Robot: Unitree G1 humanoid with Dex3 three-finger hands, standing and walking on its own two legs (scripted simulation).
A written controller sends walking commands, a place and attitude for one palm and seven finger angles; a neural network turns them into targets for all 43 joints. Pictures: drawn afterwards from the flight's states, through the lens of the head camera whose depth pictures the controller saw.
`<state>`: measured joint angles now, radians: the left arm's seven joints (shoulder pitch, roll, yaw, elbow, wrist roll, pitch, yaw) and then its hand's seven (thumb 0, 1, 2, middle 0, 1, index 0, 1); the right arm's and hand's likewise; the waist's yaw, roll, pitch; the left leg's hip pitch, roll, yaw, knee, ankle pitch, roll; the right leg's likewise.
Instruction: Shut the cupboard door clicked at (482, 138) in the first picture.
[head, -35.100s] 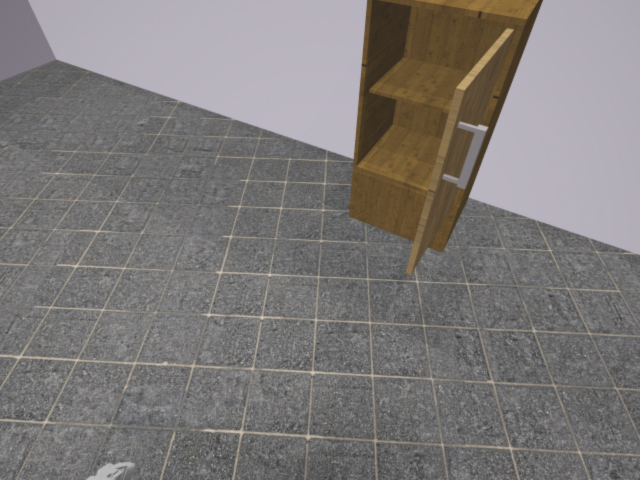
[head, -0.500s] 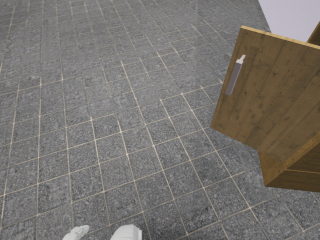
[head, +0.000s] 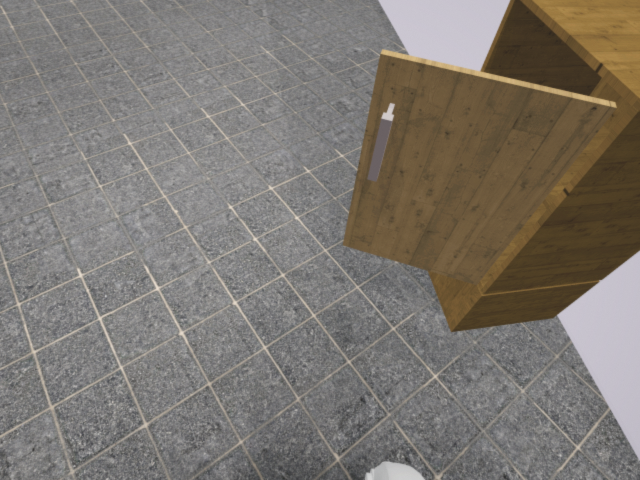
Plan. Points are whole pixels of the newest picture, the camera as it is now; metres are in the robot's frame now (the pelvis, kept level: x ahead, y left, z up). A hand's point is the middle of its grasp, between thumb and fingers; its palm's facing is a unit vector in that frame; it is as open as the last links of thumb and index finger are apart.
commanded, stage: turn to face it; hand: left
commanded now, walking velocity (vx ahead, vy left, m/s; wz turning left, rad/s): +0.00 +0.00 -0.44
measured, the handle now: (381, 143) +0.74 -0.08 -0.05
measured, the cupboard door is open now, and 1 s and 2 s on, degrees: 63 63 63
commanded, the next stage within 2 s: take the last steps up to it in 0.40 s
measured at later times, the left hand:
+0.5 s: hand out of the picture +0.13 +0.13 -0.17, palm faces -0.17 -0.97 -0.19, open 7.4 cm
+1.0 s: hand (273, 417) +0.22 +0.08 -0.17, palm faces -0.35 -0.92 -0.19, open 7.4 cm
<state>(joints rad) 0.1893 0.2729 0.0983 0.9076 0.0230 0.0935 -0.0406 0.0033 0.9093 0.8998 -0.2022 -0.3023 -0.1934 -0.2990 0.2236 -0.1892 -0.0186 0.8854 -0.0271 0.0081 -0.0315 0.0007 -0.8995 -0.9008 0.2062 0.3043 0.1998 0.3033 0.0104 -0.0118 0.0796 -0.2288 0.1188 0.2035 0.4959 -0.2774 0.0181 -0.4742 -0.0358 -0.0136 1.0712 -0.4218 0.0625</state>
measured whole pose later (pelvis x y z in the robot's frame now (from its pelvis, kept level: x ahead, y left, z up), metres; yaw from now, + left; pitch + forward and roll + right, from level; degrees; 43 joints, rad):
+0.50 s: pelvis +0.01 -0.03 +0.00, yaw -11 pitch +1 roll +0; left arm 0.19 0.17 0.04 0.94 0.03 0.03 0.00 0.00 0.90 0.90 -0.21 -0.30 -0.20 -0.30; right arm 0.22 -0.22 -0.05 0.96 -0.01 0.05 -0.02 0.00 -0.91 -0.90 0.20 0.30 0.19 0.30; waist -0.01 0.00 0.04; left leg -0.41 0.06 0.04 0.83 -0.41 -0.07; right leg -0.22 0.02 0.01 0.48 -0.28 -0.02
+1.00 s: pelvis +0.09 -0.08 -0.01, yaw -19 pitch +1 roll +0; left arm 0.18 0.21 0.06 1.00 0.03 0.02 -0.05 0.00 0.91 0.90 -0.20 -0.30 -0.19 -0.30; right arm 0.44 -0.17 -0.04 1.07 -0.03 -0.02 -0.02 0.00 -0.90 -0.90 0.20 0.30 0.20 0.30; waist -0.06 0.00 0.04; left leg -0.06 0.10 0.16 0.41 -0.34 -0.05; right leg -0.37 -0.05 -0.06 0.61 -0.26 0.00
